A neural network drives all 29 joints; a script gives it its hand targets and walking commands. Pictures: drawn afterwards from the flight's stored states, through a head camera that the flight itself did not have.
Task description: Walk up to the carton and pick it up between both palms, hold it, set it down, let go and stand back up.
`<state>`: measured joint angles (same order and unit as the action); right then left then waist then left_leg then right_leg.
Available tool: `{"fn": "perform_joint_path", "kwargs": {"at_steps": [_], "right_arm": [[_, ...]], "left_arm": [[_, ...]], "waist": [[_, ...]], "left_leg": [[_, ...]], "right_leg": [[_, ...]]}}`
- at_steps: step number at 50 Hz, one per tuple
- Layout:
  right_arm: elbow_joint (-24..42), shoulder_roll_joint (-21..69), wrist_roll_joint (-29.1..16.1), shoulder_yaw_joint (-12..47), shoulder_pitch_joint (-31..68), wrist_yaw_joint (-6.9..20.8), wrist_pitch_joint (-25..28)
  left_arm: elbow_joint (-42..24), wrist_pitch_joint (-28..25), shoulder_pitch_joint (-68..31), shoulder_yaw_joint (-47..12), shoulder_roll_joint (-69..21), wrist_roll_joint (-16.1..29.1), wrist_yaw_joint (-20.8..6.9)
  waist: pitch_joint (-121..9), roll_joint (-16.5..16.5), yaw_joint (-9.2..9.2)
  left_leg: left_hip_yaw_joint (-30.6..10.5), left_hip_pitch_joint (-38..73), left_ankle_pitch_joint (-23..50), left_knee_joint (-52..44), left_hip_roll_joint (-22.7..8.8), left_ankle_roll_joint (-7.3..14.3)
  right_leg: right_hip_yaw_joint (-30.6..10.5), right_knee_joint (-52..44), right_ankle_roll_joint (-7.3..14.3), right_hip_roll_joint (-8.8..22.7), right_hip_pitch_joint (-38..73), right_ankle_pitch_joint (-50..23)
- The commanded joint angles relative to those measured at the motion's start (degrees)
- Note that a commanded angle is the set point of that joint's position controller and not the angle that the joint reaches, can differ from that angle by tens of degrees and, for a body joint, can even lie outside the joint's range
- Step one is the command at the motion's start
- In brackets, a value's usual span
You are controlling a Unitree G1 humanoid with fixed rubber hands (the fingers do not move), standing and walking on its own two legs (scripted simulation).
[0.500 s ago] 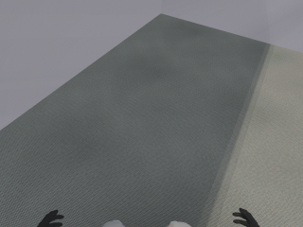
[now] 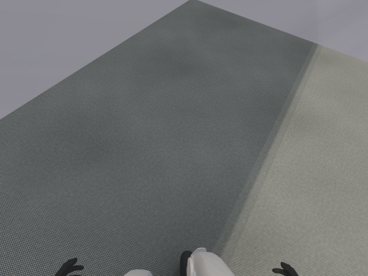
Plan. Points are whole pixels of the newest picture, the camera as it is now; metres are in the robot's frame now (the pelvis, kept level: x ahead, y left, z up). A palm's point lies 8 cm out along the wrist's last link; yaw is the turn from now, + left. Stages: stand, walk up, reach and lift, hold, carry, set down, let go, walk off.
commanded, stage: walk up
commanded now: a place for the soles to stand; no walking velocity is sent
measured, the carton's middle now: out of the picture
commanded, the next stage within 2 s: none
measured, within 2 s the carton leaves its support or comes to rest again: neither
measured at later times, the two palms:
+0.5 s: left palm out of the picture -0.10 +0.19 -0.11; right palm out of the picture -0.04 -0.37 -0.11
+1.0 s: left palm out of the picture -0.27 +0.17 -0.12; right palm out of the picture -0.28 -0.39 -0.08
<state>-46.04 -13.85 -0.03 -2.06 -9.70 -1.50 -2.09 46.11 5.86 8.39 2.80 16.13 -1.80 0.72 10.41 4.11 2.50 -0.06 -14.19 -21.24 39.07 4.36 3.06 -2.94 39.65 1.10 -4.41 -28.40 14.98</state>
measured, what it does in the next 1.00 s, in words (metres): walks backwards: right foot, then left foot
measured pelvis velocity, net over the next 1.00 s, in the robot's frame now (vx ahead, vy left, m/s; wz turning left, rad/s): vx -0.35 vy -0.11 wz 0.08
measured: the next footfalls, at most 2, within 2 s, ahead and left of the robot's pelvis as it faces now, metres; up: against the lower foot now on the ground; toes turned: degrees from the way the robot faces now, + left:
right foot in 0.38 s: -0.10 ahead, -0.20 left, +0.00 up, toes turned +5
left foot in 0.82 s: -0.29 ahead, +0.00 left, +0.00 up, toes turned +1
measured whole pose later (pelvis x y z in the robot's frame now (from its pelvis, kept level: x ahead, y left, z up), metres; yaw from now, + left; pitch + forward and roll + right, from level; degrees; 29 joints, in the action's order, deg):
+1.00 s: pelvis -0.35 -0.11 +0.02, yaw +4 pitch -3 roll -2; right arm -49.2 -14.6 1.7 -2.4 -14.5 -2.3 -2.3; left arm 49.7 5.9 8.3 4.2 18.2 -1.1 0.7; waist 7.3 3.3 -1.4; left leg -3.2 -14.4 -14.9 32.1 0.3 1.2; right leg -8.5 71.7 -1.2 -8.5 -32.5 24.2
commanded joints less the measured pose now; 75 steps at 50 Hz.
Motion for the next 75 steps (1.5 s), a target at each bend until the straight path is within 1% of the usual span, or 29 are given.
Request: {"fn": "perform_joint_path", "kwargs": {"at_steps": [1,3,4,12,16,19,20,21,22,24,26,33,38,40,41,42,43,44,47,54,60,61,63,64,65,66,67,69,75], "right_arm": [[4.5,-15.6,2.2,-4.7,5.7,-1.6,2.2],[6.4,-11.6,2.5,-3.4,7.7,-2.0,2.5],[6.5,-12.2,2.0,-3.6,6.9,-1.8,2.5],[4.5,-13.4,1.7,-5.0,-3.0,-1.4,1.7],[6.7,-16.6,2.2,-6.8,-2.5,-1.1,0.1],[7.7,-15.7,1.0,-5.8,0.5,-0.5,-0.5],[8.6,-11.5,0.5,-4.9,-0.7,-0.2,-0.6],[10.5,-8.2,0.0,-4.4,1.4,-0.6,-0.4],[11.3,-11.1,1.4,-5.3,5.6,-1.8,-0.9],[6.7,-15.9,1.1,-6.6,0.3,-1.9,-1.0],[3.0,-14.8,-0.3,-6.1,-4.9,-1.4,-0.4],[4.5,-12.9,0.2,-3.9,-1.7,-1.0,-1.0],[1.4,-11.8,-0.8,-3.4,-8.6,-1.1,-1.0],[-0.6,-11.4,-0.6,-3.8,-14.3,-1.2,-0.4],[-0.5,-12.9,0.0,-4.0,-14.5,-1.3,0.0],[1.0,-18.8,0.6,-5.2,-12.4,-1.3,0.4],[2.3,-23.8,0.8,-6.2,-4.5,-0.9,0.6],[3.7,-22.3,1.5,-5.9,2.0,-1.1,1.3],[5.9,-13.9,2.6,-3.3,7.5,-1.7,2.0],[3.8,-13.9,0.9,-4.2,-3.6,-1.0,1.3],[5.9,-17.5,1.7,-5.5,-6.7,-0.7,-0.9],[6.4,-17.9,1.3,-5.2,-4.9,-0.4,-1.1],[7.2,-14.4,0.2,-3.8,-5.1,0.0,-1.2],[9.5,-10.2,-0.3,-3.4,-4.0,-0.1,-1.3],[11.9,-12.7,1.1,-4.2,3.4,-1.6,-1.6],[11.3,-15.3,2.5,-5.0,3.5,-2.0,-2.2],[8.3,-17.9,2.4,-6.1,0.9,-1.9,-2.2],[3.3,-17.5,0.5,-5.7,-6.3,-1.3,-1.7],[4.7,-15.2,0.9,-4.2,-3.2,-0.4,-2.1]], "left_arm": [[-3.5,-0.5,-2.0,4.6,12.1,-1.9,-0.1],[0.3,-1.1,3.1,4.4,11.3,0.0,-0.6],[0.7,-1.2,3.3,4.0,10.5,0.1,-0.9],[-2.5,0.1,-0.5,2.2,7.3,1.7,-1.0],[-2.4,-0.3,4.7,2.6,7.6,2.4,-1.1],[0.1,-1.9,12.7,3.5,9.4,1.4,-1.0],[-0.3,-2.6,11.7,4.0,13.2,0.9,-0.9],[-2.6,-3.0,3.2,5.2,20.2,1.0,-0.8],[-3.0,-3.7,-0.4,5.6,23.4,0.5,-0.3],[-4.6,-4.6,-6.9,3.1,14.8,-1.0,0.2],[-5.5,-4.4,-8.6,2.3,11.5,-1.5,0.6],[-2.0,-3.4,0.6,2.5,10.1,0.0,0.7],[-2.5,-1.5,1.1,3.0,11.2,0.0,0.9],[-2.4,-0.9,-0.7,2.8,11.2,0.6,0.6],[-2.8,-0.8,0.1,2.4,9.9,1.1,0.6],[-5.0,-0.7,-0.7,2.4,6.7,1.5,0.6],[-6.6,-0.4,-6.7,3.6,9.5,-0.2,1.4],[-5.7,-0.2,-6.3,4.5,12.5,-1.1,1.5],[1.0,-1.0,0.6,4.6,13.2,1.0,0.4],[-1.1,-0.3,-2.9,2.1,8.7,2.0,0.2],[0.3,-0.2,4.5,2.4,8.3,2.6,0.1],[0.9,-0.7,7.3,2.5,8.4,2.4,0.3],[2.4,-1.7,11.0,3.4,11.8,1.7,0.7],[0.7,-2.4,6.4,4.1,17.5,1.5,0.5],[-0.5,-3.0,-0.2,5.5,23.0,1.3,0.5],[-1.3,-3.9,-5.6,4.9,22.5,0.4,0.9],[-2.2,-4.2,-9.0,3.1,16.9,-0.4,1.2],[-4.2,-4.4,-11.2,1.6,10.9,-1.4,1.5],[-1.3,-4.4,-0.3,2.2,11.5,0.4,1.3]], "waist": [[-6.9,-12.0,-1.3],[-7.3,-5.2,1.54],[-7.3,-6.7,0.96],[-10.8,-20.5,-5.07],[-13.7,-25.1,-3.9],[-17.0,-15.6,1.18],[-15.9,-2.1,2.03],[-11.0,11.8,1.17],[-7.7,10.7,2.83],[-4.8,2.2,-1.78],[-7.2,3.3,-4.32],[-10.1,10.2,-0.08],[-14.7,12.4,-0.63],[-17.7,9.4,-3.52],[-18.0,2.8,-4.14],[-15.3,-13.4,-4.57],[-8.1,-21.3,-5.86],[-4.1,-20.2,-3.89],[-6.2,-5.7,0.67],[-12.2,-19.1,-4.82],[-17.7,-26.2,-4.87],[-18.3,-25.1,-2.92],[-19.9,-11.9,0.09],[-16.6,5.0,0.3],[-11.0,11.3,2.45],[-7.6,12.0,0.1],[-3.8,4.9,-2.3],[-4.4,1.4,-5.88],[-9.0,8.6,-0.81]], "left_leg": [[-33.3,-10.5,4.3,-27.3,-29.4,16.7],[-17.8,-2.8,19.7,-19.2,-18.1,9.1],[-16.9,-2.8,19.1,-18.9,-16.7,7.8],[-20.5,10.9,20.6,-16.0,-16.2,9.4],[-20.5,3.8,13.9,-16.8,-16.6,6.6],[-15.7,-7.4,1.8,-9.7,-13.0,1.6],[-7.2,-12.7,-4.7,4.5,-5.2,-1.7],[-0.8,-20.2,-15.1,19.7,4.1,-5.3],[-7.5,-17.7,-14.6,32.3,0.9,-5.0],[-12.2,-16.4,-9.6,36.0,1.0,-4.3],[-10.2,-17.9,-6.4,36.1,1.6,-3.7],[-4.4,-16.2,-10.3,22.5,-1.1,-5.4],[-1.5,-1.7,-9.2,-1.9,-2.2,-3.4],[-0.4,7.9,-0.4,-14.0,-1.8,-1.3],[-6.2,7.6,0.1,-19.1,-5.0,1.2],[-28.3,4.1,-3.9,-25.2,-20.1,8.2],[-39.9,-10.2,-2.8,-30.6,-32.2,16.6],[-40.1,-18.1,-0.2,-32.1,-34.3,19.1],[-17.6,-6.2,19.3,-20.5,-17.6,7.8],[-19.5,13.7,28.6,-15.1,-15.2,7.8],[-24.2,7.6,21.0,-17.4,-14.7,5.3],[-23.6,3.8,21.0,-16.4,-14.0,3.8],[-16.4,-3.9,10.5,-5.8,-7.2,-1.7],[-6.2,-14.8,-4.2,10.1,3.4,-5.6],[-7.4,-17.0,-11.5,23.9,3.1,-6.6],[-12.9,-16.3,-11.2,34.8,0.3,-6.6],[-14.4,-16.1,-9.6,37.9,1.3,-6.7],[-13.5,-20.1,-5.9,36.7,2.9,-6.0],[-8.9,-21.0,-8.0,31.0,0.4,-7.3]], "right_leg": [[-11.3,35.3,-1.9,-1.2,-3.1,14.9],[-9.7,34.4,-2.2,-3.4,-5.9,8.8],[-8.4,37.2,-3.1,-3.6,-5.5,7.5],[-3.1,17.9,-7.0,0.7,-4.0,13.8],[-0.3,1.7,-4.2,2.9,10.0,17.4],[-0.2,-14.2,0.4,3.6,22.8,2.0],[-11.7,-22.0,3.7,11.5,20.6,5.6],[-30.9,-27.7,11.3,24.9,8.1,9.9],[-39.0,-34.5,19.2,31.3,-5.0,15.9],[-25.8,-30.5,14.6,23.4,-0.6,7.1],[-14.0,-21.0,9.7,16.0,9.3,-11.0],[-20.3,-19.8,14.3,19.1,22.3,-15.7],[-19.2,-21.9,9.9,17.6,19.6,-9.0],[-15.0,-19.4,5.5,14.8,13.7,1.3],[-10.3,-12.3,2.3,10.3,10.6,7.5],[-0.4,5.8,-2.3,-0.3,0.7,13.8],[-2.7,23.2,-3.2,-2.5,-3.5,19.7],[-8.3,34.1,-2.4,0.2,-0.6,19.5],[-9.3,36.5,-1.9,-3.4,-3.7,9.5],[-3.1,24.0,-6.6,0.5,-5.9,10.7],[1.2,-1.9,-3.3,1.4,12.6,17.5],[1.5,-8.2,-2.0,1.6,17.3,11.2],[-4.6,-20.7,2.4,6.2,23.8,3.1],[-22.7,-24.4,8.2,20.4,19.5,3.5],[-33.4,-30.1,18.5,32.2,2.1,4.7],[-36.4,-34.5,20.4,35.2,-4.8,10.6],[-26.3,-32.1,17.0,29.6,-4.1,5.5],[-11.5,-20.7,9.5,18.6,9.8,-17.6],[-15.0,-17.1,14.5,20.9,25.3,-22.1]]}}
